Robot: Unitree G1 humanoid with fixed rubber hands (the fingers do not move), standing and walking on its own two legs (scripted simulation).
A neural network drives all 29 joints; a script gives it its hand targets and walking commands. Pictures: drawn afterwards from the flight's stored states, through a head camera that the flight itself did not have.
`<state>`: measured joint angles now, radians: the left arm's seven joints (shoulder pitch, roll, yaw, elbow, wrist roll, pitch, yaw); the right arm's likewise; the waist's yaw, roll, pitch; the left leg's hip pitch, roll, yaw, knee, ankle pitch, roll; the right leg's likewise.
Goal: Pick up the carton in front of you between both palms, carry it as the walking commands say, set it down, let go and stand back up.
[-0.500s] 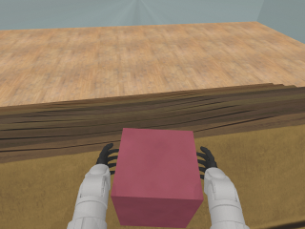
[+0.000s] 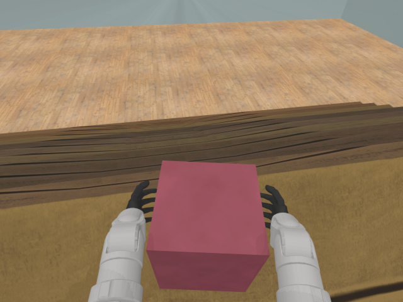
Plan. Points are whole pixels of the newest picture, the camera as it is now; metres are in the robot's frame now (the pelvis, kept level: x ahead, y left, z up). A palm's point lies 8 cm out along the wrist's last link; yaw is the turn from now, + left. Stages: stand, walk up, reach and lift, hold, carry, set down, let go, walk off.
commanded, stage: reach and lift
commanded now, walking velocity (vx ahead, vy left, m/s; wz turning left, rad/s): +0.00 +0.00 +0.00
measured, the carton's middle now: (205, 229) +0.31 +0.00 -0.05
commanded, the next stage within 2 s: hold in 0.44 s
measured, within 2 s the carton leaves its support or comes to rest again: neither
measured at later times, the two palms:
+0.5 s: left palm (133, 212) +0.30 +0.15 +0.04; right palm (280, 217) +0.29 -0.15 +0.04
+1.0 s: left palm (132, 211) +0.29 +0.15 +0.06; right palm (282, 216) +0.29 -0.15 +0.05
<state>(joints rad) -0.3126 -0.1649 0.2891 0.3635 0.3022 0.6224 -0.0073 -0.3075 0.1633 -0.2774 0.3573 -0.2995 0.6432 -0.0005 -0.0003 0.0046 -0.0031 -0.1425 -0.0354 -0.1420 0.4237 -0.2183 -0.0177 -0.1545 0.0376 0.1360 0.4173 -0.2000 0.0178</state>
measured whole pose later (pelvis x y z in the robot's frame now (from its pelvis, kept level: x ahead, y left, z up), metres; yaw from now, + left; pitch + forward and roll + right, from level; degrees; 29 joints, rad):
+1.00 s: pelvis +0.00 +0.00 +0.00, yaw +0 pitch -7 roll +0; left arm -0.31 -0.16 0.27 0.28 0.30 0.75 -0.01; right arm -0.31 0.16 -0.26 0.27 -0.30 0.76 0.01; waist 0.00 0.00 0.01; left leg -0.05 -0.03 -0.14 0.38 -0.20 -0.02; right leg -0.06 0.03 0.13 0.37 -0.18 0.02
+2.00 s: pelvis +0.44 +0.01 -0.03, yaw +2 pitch +3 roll -1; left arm -0.23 -0.14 0.13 -0.34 0.12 1.21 0.09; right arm -0.22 0.14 -0.14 -0.34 -0.10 1.22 -0.10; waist -0.03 0.02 -0.08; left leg 0.09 0.05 0.16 0.44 -0.53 -0.01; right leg -0.54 -0.01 -0.24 0.53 -0.08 -0.05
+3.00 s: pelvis +0.70 +0.00 +0.00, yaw +0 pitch +5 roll +1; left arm -0.70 -0.02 0.27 0.00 0.07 1.22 0.12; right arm -0.72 0.04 -0.22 0.04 -0.07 1.22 -0.14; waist -0.05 0.00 0.07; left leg -0.27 0.00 0.08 0.44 -0.20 0.06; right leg -0.34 0.01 -0.07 0.61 -0.39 -0.02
